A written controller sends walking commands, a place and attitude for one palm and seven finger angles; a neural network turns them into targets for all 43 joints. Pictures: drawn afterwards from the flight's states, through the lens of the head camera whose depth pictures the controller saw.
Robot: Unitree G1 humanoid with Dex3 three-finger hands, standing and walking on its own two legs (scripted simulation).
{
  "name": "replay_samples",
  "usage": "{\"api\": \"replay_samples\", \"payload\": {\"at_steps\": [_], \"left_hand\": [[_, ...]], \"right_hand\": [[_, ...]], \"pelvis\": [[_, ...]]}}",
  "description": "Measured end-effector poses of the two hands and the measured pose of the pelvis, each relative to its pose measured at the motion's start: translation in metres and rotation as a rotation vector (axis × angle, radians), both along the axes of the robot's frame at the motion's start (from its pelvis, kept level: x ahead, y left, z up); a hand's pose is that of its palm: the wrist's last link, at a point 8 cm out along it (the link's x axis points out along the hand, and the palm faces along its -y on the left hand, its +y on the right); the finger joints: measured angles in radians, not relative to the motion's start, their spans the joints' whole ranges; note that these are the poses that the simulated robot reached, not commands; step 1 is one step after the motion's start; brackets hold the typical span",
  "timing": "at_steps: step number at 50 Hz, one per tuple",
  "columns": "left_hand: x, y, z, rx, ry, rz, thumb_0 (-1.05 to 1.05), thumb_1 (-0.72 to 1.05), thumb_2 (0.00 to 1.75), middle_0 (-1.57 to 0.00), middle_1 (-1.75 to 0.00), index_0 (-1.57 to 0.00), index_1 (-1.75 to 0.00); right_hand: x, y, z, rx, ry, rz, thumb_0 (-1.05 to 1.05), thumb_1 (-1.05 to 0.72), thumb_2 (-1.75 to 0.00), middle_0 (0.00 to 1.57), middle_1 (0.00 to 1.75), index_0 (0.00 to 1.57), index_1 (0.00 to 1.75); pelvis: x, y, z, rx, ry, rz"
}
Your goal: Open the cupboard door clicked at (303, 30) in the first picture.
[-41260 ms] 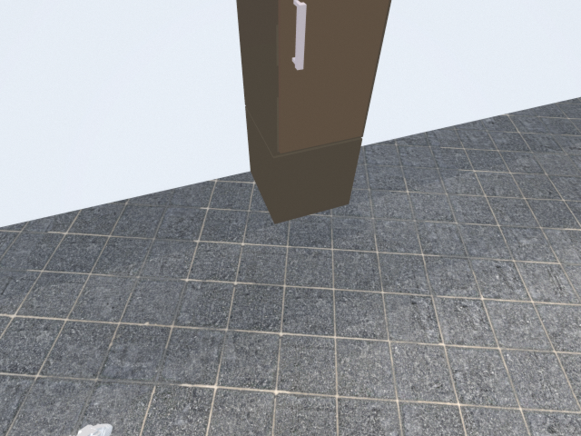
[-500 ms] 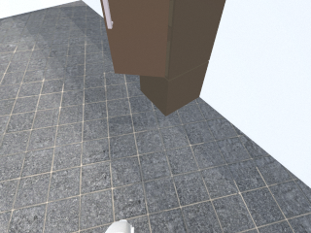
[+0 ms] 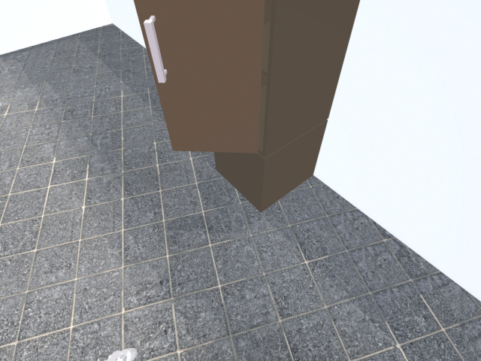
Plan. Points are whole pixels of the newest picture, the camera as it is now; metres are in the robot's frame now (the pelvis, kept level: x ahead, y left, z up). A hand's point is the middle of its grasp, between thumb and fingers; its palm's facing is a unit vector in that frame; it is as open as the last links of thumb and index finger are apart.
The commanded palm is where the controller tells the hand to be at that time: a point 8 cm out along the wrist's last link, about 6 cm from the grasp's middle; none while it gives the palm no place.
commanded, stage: take the last steps up to it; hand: left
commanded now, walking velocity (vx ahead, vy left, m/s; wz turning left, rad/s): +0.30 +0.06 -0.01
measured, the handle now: (157, 50) +0.89 +0.28 +0.08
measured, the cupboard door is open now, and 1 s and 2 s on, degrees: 47 47 47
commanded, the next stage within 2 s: come to a stop and stand still in 0.58 s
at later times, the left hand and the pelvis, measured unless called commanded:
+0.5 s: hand (122, 355) +0.16 +0.25 -0.18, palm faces +0.03 -0.98 -0.18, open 7.3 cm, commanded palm none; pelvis +0.19 +0.06 +0.00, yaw -2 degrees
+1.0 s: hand (159, 233) +0.43 +0.23 -0.17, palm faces -0.01 -0.98 -0.20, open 7.3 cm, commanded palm none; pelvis +0.34 +0.05 +0.00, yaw -1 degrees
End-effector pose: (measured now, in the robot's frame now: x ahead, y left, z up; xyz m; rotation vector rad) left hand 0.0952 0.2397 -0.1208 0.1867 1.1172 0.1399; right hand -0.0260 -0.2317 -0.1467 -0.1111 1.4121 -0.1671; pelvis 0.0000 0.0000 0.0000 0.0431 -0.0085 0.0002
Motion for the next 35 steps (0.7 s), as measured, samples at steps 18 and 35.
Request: {"api": "replay_samples", "payload": {"at_steps": [18,35], "left_hand": [[0.017,0.028,-0.019,-0.048,0.281,0.126,0.00,0.93,0.90,-0.20,-0.30,-0.21,-0.30],[0.237,0.041,-0.015,-0.038,0.082,-0.001,0.01,0.92,0.90,-0.20,-0.30,-0.20,-0.30]], "right_hand": [[0.222,0.030,0.020,-0.015,-0.171,0.074,0.01,-0.93,-0.90,0.20,0.30,0.19,0.30],[0.272,0.055,0.004,-0.014,-0.019,-0.017,0.01,-0.93,-0.90,0.20,0.30,0.20,0.30]], "pelvis": [[0.142,0.032,0.005,-0.046,0.012,-0.005],[0.265,0.051,0.000,-0.018,0.009,-0.029]]}}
